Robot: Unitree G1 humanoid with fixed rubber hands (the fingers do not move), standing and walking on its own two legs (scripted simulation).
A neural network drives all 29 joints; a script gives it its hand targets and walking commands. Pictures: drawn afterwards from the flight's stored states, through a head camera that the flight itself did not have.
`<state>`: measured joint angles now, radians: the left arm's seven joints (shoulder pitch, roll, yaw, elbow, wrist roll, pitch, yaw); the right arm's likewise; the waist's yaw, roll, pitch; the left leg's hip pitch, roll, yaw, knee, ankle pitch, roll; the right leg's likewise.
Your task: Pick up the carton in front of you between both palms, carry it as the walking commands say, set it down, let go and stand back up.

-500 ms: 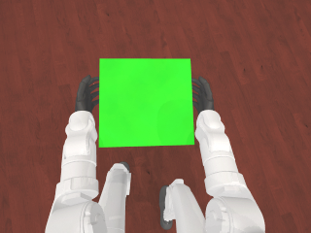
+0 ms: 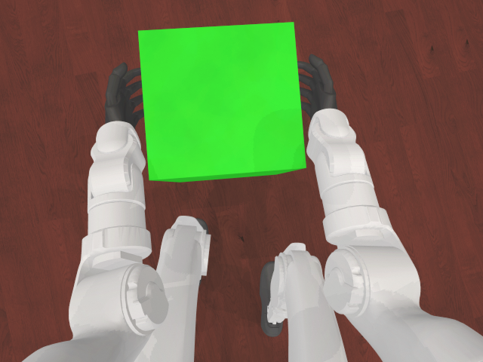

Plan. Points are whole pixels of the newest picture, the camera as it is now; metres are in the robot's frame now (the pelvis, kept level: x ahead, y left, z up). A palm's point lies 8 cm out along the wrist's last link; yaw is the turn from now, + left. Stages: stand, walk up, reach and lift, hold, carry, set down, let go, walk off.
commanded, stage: set down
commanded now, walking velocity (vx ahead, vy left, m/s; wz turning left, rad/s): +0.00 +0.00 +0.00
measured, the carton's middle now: (224, 120) +0.47 +0.10 -0.17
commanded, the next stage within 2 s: none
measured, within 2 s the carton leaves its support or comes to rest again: rests again in 1.84 s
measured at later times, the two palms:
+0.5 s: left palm (142, 134) +0.44 +0.26 -0.25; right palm (288, 110) +0.54 -0.02 -0.24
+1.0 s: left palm (141, 127) +0.46 +0.28 -0.30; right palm (277, 116) +0.55 -0.01 -0.32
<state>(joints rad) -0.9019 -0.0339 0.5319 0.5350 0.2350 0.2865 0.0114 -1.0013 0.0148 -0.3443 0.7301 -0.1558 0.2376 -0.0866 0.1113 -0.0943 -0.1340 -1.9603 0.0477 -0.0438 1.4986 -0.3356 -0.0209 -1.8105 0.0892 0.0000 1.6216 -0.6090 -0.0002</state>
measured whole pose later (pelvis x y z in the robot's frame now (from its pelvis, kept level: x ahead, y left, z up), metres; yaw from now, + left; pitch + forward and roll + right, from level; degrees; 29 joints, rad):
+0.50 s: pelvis -0.03 +0.00 -0.10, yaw +0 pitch +46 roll -1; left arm -1.19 0.04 0.59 0.61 0.18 0.30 0.07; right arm -1.42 -0.17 -0.20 0.95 -0.09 0.27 -0.10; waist 0.16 -0.09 0.12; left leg -2.28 0.06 -0.04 1.81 -0.34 -0.03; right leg -2.14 0.11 0.01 1.98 -0.65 0.01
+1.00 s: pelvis -0.02 -0.01 -0.15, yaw +1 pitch +46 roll +2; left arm -1.35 0.18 0.55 0.87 0.08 0.25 0.00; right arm -1.51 -0.26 -0.06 1.07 -0.06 0.24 -0.11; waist 0.22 -0.03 0.21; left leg -2.38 0.04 -0.05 1.96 -0.38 -0.06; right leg -2.24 0.12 0.01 2.15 -0.71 0.00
